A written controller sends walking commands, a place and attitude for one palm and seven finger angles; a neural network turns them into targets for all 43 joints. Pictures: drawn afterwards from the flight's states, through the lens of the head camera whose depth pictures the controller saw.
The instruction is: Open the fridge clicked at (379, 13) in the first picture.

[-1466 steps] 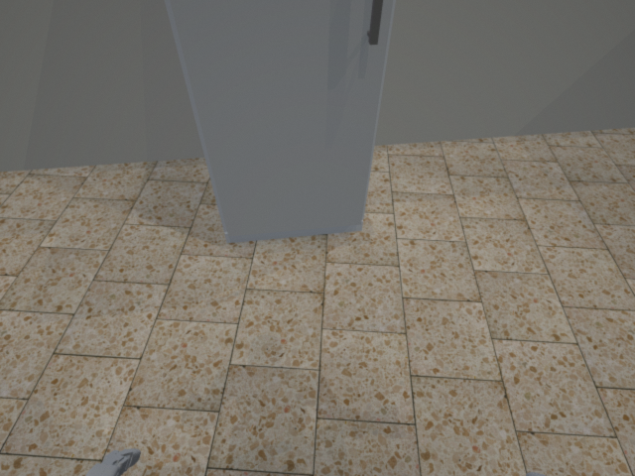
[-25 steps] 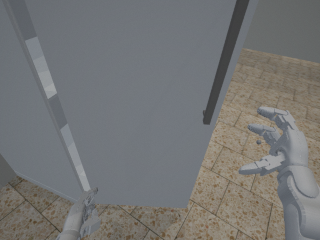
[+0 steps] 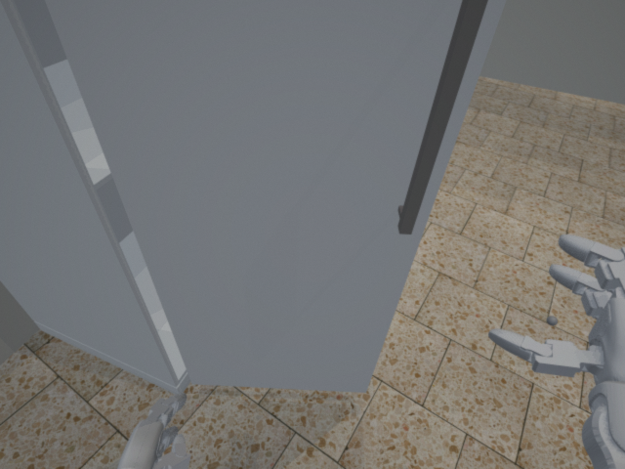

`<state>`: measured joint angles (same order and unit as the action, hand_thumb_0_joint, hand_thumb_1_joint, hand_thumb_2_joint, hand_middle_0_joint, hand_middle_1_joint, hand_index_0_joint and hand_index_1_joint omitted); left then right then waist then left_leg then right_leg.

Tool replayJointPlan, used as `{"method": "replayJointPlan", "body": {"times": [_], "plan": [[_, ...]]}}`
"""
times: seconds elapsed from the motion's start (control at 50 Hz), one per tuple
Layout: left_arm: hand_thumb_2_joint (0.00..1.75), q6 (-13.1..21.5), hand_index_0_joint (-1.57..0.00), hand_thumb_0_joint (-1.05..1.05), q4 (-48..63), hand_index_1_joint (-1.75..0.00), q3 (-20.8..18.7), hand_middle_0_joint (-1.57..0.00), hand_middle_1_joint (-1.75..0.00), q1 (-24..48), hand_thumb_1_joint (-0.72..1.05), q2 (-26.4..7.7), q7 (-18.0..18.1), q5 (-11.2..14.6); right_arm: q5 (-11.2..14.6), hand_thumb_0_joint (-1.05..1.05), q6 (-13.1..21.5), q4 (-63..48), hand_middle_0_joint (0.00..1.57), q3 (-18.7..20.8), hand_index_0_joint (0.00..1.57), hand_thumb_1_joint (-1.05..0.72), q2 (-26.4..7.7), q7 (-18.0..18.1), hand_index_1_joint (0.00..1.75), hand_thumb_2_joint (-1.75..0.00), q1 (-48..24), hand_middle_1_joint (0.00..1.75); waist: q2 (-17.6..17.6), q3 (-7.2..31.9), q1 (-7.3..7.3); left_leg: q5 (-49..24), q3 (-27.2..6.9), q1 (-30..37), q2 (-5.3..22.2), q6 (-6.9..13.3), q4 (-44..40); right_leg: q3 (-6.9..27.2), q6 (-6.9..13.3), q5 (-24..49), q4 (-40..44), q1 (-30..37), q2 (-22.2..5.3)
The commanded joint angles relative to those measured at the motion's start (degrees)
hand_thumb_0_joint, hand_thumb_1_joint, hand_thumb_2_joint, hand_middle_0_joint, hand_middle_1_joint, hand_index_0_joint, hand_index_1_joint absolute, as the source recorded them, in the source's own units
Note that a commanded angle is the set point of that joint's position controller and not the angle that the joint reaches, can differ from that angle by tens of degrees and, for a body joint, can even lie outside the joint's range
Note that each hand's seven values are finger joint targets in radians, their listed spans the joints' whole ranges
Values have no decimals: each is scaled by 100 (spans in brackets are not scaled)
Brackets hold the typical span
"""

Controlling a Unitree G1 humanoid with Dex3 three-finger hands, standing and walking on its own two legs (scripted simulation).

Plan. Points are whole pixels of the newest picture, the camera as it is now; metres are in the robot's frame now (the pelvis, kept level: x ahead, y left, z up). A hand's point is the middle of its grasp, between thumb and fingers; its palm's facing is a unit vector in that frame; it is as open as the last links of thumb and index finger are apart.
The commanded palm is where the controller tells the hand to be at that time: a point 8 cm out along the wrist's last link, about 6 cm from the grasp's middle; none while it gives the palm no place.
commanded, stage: draw the hand back to the body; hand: right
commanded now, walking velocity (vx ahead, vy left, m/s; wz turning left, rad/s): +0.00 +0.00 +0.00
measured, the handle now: (432, 122) +0.49 -0.16 +0.24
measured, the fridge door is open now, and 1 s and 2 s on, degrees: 69 69 69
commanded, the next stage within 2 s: step back with the hand held close in 0.76 s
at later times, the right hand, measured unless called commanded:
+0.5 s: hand (594, 356) +0.19 -0.27 +0.15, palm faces +0.47 +0.81 -0.36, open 7.9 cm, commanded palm +0.15 -0.30 +0.17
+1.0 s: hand (596, 333) +0.21 -0.28 +0.16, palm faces +0.46 +0.80 -0.39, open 7.5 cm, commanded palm +0.15 -0.31 +0.17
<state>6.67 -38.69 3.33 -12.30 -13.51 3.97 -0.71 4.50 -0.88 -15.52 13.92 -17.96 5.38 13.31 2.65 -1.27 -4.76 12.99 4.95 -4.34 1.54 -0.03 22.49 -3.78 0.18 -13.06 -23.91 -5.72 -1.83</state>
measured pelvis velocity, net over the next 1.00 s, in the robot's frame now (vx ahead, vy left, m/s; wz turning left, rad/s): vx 0.01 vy -0.01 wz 0.01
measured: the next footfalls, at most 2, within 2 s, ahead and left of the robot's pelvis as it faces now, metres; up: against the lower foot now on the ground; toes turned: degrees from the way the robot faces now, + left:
left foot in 2.00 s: -0.22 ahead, +0.09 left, +0.00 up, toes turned +3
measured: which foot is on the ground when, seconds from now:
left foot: down 0.00-1.00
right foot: down 0.00-1.00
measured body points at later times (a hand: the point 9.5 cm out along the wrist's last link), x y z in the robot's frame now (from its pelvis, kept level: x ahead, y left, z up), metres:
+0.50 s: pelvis +0.01 +0.00 +0.00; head -0.02 +0.01 +0.45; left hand +0.20 +0.22 -0.08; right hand +0.16 -0.31 +0.17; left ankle +0.00 +0.12 -0.74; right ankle +0.01 -0.12 -0.74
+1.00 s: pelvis +0.01 -0.01 +0.00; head +0.00 +0.00 +0.45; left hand +0.20 +0.21 -0.08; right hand +0.18 -0.32 +0.18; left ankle +0.00 +0.12 -0.74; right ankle +0.01 -0.12 -0.74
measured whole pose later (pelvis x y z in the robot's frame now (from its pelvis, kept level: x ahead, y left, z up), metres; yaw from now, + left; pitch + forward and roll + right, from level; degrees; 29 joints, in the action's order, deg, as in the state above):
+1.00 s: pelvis +0.01 -0.01 +0.00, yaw +0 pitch -2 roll +1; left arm 3.7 -35.4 2.0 -10.3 -13.0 3.8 -0.9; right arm 3.2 4.5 -22.6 21.4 -20.6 6.0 23.8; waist 2.2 -0.7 -3.3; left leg 12.3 4.6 -6.3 1.3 -0.9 21.1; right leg -4.0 0.8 -14.3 -25.5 -9.0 -2.0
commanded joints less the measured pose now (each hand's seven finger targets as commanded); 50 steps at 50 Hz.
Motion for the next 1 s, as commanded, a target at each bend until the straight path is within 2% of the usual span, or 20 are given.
{"method": "replayJointPlan", "body": {"times": [0.0,0.06,0.12,0.2,0.24,0.3,0.32,0.36,0.46,0.52,0.58,0.72,0.78,0.84,0.86,0.88,0.9,0.92,0.94,0.98], "plan": [[90,381,-20,0,1046,-30,-324,-20,-30,944,90,-589,81,-30,-64,0,680,-1346,22,754,22,-25,-1187,93,68,-58,-765,68,-70,764,-6,-769,-228,101,-113,80,-383,234,135,854,451,210,124],[90,357,-20,0,1027,-30,-384,-20,-30,933,90,-611,64,-31,-54,0,735,-1161,22,905,22,-36,-1189,70,62,-64,-169,62,-77,553,-48,-865,-239,110,-117,75,-449,184,130,932,459,108,114],[90,314,-20,0,1035,-30,-413,-20,-30,927,90,-595,57,-12,-30,0,795,-1273,22,974,22,-47,-1202,37,55,-69,-25,55,-167,410,-29,-868,-257,39,-116,47,-508,148,143,926,461,94,106],[90,319,-20,0,1035,-30,-446,-20,-30,907,90,-585,59,4,-46,0,836,-1378,21,976,21,-61,-1171,27,47,-76,88,47,42,233,22,-660,-281,-66,-110,36,-591,108,144,778,485,111,83],[90,354,-20,0,1039,-30,-460,-20,-30,881,90,-591,75,-9,-65,0,884,-1530,21,1032,21,-68,-1222,54,43,-80,95,43,93,373,20,-696,-270,-35,-122,45,-570,120,152,822,475,205,102],[90,376,-20,0,1036,-30,-464,-20,-30,866,90,-575,94,-20,-56,0,868,-1513,20,1091,20,-79,-1240,62,36,-85,309,36,44,310,7,-697,-275,-38,-110,30,-607,105,161,818,474,198,98],[90,372,-20,0,1030,-30,-469,-20,-30,854,90,-589,94,-30,-51,0,877,-1528,20,1162,20,-83,-1292,71,34,-87,325,34,-99,349,-7,-690,-267,-48,-128,26,-638,121,159,811,485,220,110],[90,374,-20,0,1043,-30,-480,-20,-30,850,90,-595,93,-26,-51,0,856,-1551,20,1170,20,-90,-1275,60,30,-90,497,30,-31,285,-6,-720,-267,-23,-126,33,-636,120,155,843,483,198,99],[90,411,-20,0,1005,-30,-452,-20,-30,840,90,-591,118,-27,-105,0,823,-1635,20,959,20,-90,-1150,92,30,-90,138,30,139,220,62,-625,-242,-115,-140,35,-637,146,136,775,527,265,101],[90,411,-20,0,997,-30,-438,-20,-30,832,90,-588,135,-36,-103,0,794,-1568,20,1006,20,-90,-1178,112,30,-90,110,30,-40,244,40,-696,-228,-74,-147,40,-600,171,154,855,531,282,109],[90,396,-20,0,1011,-30,-421,-20,-30,823,90,-583,119,-53,-91,0,760,-1555,20,1071,20,-90,-1204,100,30,-90,212,30,-20,400,-9,-858,-227,83,-132,55,-539,203,138,1019,543,290,107],[90,332,-20,0,1036,-30,-406,-20,-30,848,90,-556,75,-64,-83,0,713,-1616,20,1114,20,-90,-1210,74,30,-90,310,30,62,409,-37,-1112,-212,194,-129,71,-464,215,99,1287,520,242,88],[90,334,-20,0,1057,-30,-411,-20,-30,843,90,-554,60,-66,-99,0,703,-1749,20,1114,20,-90,-1217,72,30,-90,312,30,272,462,-31,-1250,-222,235,-113,79,-436,196,90,1451,479,269,88],[90,317,-20,0,1048,-30,-419,-20,-30,823,90,-560,57,-63,-104,0,694,-1704,20,1113,20,-90,-1200,86,30,-90,339,30,119,443,-23,-1204,-191,197,-143,76,-425,211,77,1452,480,258,81],[90,329,-20,0,1070,-30,-433,-20,-30,860,90,-581,66,-62,-90,0,712,-1886,20,1261,20,-90,-1399,103,30,-90,200,30,106,570,-50,-1276,-213,264,-142,83,-451,225,90,1489,467,321,92],[90,170,-20,0,1380,-30,-399,-20,-30,1003,90,-674,58,18,-139,0,949,-2371,20,1805,20,-90,-1994,169,30,-90,-425,30,-39,22,266,-1804,-607,-501,184,32,-606,215,182,1236,122,-207,-76],[90,56,-20,0,1214,-30,-370,-20,-30,920,90,-546,75,-14,-144,0,960,-1812,20,1459,20,-90,-1510,133,30,-90,225,30,-421,122,299,-1881,-538,-576,353,39,-528,282,173,1159,-2,-273,-76],[90,-12,-20,0,1295,-30,-392,-20,-30,934,90,-540,64,-19,-166,0,932,-1724,20,1294,20,-90,-1351,113,30,-90,502,30,-560,129,287,-1975,-576,-676,412,30,-520,234,177,1190,-76,-259,-71],[90,-79,-20,0,1334,-30,-413,-20,-30,856,90,-561,49,-11,-181,0,936,-1786,20,1259,20,-90,-1306,117,30,-90,604,30,-475,302,311,-2068,-596,-677,454,39,-445,211,166,1278,-158,-244,-86],[90,-157,-20,0,1429,-30,-464,-20,-30,784,90,-588,81,-10,-198,0,1012,-1919,20,1331,20,-90,-1334,139,30,-90,913,30,-5,761,314,-2398,-508,-539,450,27,-140,205,163,1871,-187,-126,-152]]}}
